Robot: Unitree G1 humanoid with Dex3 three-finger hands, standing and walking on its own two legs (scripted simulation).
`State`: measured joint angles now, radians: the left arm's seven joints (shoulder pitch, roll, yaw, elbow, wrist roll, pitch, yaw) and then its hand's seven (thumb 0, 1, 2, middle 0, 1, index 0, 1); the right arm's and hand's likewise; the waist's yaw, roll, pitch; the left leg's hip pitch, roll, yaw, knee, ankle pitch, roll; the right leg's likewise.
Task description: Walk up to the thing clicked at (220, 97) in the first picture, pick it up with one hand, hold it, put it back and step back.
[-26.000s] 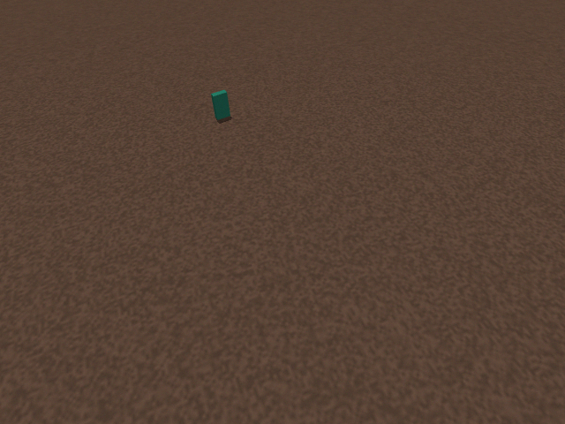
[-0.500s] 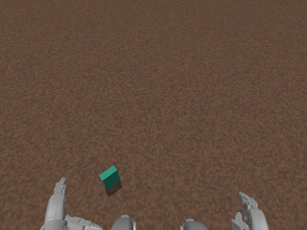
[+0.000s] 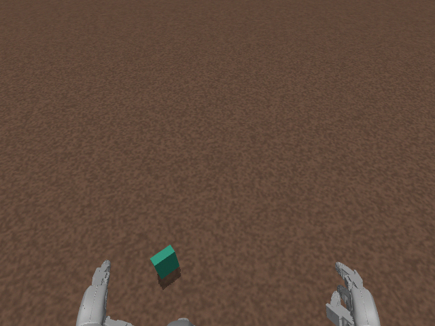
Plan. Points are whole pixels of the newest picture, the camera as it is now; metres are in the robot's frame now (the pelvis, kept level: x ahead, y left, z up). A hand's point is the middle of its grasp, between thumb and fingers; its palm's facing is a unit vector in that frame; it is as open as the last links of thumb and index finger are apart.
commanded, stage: home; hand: left
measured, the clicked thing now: (165, 262) +0.45 +0.24 -0.64
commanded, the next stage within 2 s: stand in 1.30 s
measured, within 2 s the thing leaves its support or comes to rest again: neither
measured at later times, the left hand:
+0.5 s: hand (133, 312) +0.16 +0.17 -0.06, palm faces +0.10 -0.95 -0.29, open 17.5 cm
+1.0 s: hand (133, 310) +0.17 +0.17 -0.06, palm faces +0.10 -0.95 -0.29, open 17.6 cm
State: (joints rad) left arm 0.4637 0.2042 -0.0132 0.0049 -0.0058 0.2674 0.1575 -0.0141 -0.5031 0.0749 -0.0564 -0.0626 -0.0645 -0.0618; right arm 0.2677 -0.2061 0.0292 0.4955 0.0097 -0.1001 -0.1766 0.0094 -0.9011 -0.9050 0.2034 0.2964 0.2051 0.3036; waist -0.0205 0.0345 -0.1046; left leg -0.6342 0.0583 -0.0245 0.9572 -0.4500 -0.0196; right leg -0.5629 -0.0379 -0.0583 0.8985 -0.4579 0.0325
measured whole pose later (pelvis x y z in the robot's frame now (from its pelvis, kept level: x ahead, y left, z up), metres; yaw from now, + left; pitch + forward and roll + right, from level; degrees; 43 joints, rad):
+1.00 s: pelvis +0.00 -0.01 +0.00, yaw +0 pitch +7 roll -2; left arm 0.45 0.19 -0.01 0.04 -0.01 0.24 0.14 -0.01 -0.57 0.04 -0.05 -0.05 -0.06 -0.05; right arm 0.27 -0.21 0.02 0.53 0.01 -0.13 -0.17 0.01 -0.90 -0.90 0.20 0.30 0.20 0.30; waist -0.02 0.03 -0.09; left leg -0.61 0.06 -0.02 0.92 -0.43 -0.03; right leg -0.55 -0.03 -0.05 0.88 -0.45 0.02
